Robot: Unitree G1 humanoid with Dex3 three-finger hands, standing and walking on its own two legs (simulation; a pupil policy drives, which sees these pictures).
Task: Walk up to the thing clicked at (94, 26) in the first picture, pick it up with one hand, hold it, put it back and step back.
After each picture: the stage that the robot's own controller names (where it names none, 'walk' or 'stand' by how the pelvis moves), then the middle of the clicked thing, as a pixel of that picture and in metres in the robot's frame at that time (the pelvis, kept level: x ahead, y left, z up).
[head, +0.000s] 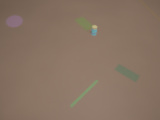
stand; (94, 30) +1.54 -0.22 -0.72
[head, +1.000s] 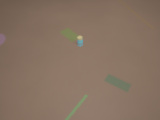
walk; (80, 41) +1.43 +0.06 -0.70
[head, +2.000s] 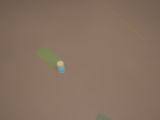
walk; (60, 66) +0.91 +0.22 -0.72
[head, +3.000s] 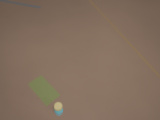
walk; (58, 108) +0.50 +0.15 -0.69
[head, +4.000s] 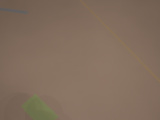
stand; out of the picture +0.28 +0.13 -0.70
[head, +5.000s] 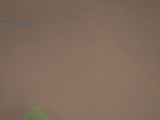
stand; out of the picture +0.27 +0.13 -0.72
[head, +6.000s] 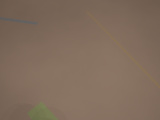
stand; out of the picture +0.28 +0.12 -0.73
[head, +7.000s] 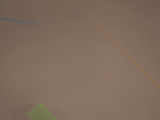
stand; out of the picture +0.28 +0.13 -0.73
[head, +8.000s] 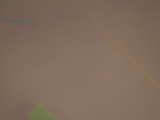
stand; out of the picture +0.28 +0.13 -0.73
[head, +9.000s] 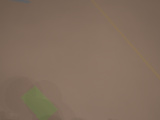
go down; out of the picture +0.29 +0.13 -0.70
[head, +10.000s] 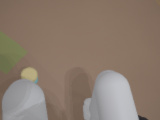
go down; (30, 77) +0.37 +0.15 -0.30
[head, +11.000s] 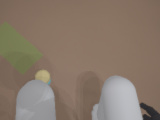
close in; (43, 79) +0.37 +0.13 -0.32
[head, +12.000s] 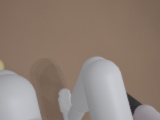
close in; out of the picture +0.37 +0.17 -0.23
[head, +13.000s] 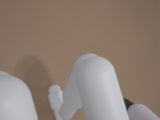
close; out of the picture +0.39 +0.19 -0.22
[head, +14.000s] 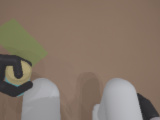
lift; (17, 79) +0.31 +0.21 -0.07
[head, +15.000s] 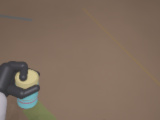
hold; (27, 89) +0.31 +0.17 +0.04
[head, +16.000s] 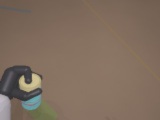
hold; (30, 92) +0.31 +0.17 -0.01
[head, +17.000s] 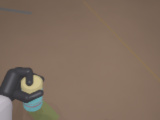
crouch; (32, 93) +0.30 +0.17 -0.01
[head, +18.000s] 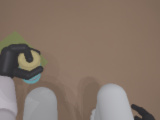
crouch; (30, 67) +0.38 +0.16 -0.10
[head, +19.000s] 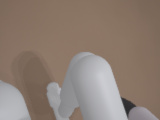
lower; out of the picture +0.43 +0.23 -0.23
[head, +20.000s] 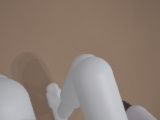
lower; out of the picture +0.41 +0.23 -0.23
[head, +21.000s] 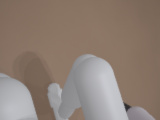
lower; out of the picture +0.41 +0.22 -0.23
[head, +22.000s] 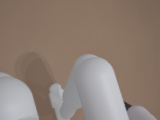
lower; out of the picture +0.40 +0.21 -0.23
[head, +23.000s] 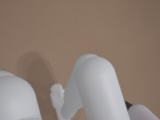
loosen; out of the picture +0.39 +0.20 -0.23
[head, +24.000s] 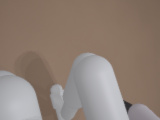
withdraw; out of the picture +0.38 +0.18 -0.23
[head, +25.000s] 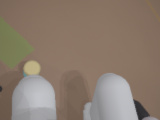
stand; (31, 71) +0.39 +0.16 -0.28
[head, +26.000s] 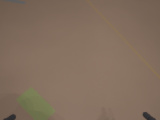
stand; out of the picture +0.32 +0.12 -0.63
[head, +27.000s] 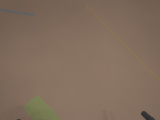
stand; out of the picture +0.32 +0.13 -0.65
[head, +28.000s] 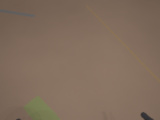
stand; out of the picture +0.32 +0.12 -0.65
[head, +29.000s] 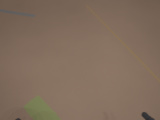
stand; out of the picture +0.32 +0.13 -0.65
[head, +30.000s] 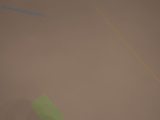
stand; out of the picture +0.32 +0.12 -0.70
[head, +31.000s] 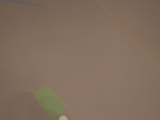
walk; out of the picture +0.35 +0.11 -0.71
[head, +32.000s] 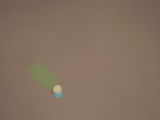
walk; (57, 91) +0.56 +0.13 -0.71
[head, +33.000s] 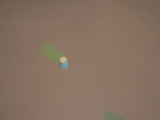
walk; (64, 63) +0.90 +0.20 -0.70
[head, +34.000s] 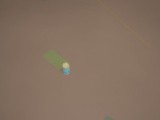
stand; (66, 68) +0.95 +0.12 -0.72
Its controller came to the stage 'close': yes
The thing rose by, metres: 0.71
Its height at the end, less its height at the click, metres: +0.00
